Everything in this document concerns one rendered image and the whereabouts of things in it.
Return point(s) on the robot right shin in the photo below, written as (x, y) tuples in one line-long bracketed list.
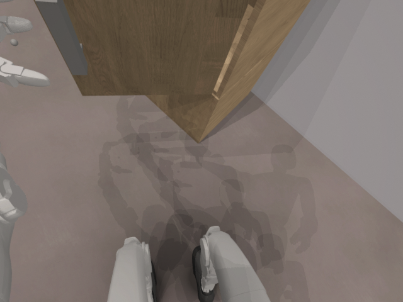
[(209, 277)]

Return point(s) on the cupboard door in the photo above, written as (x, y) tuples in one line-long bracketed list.
[(153, 47)]

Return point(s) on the robot left upper arm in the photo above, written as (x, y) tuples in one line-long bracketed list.
[(13, 204)]

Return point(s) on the handle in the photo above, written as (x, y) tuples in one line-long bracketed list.
[(59, 23)]

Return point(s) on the right robot foot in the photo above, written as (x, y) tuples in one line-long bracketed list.
[(207, 296)]

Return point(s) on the robot left hand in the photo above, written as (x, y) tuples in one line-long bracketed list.
[(11, 74)]

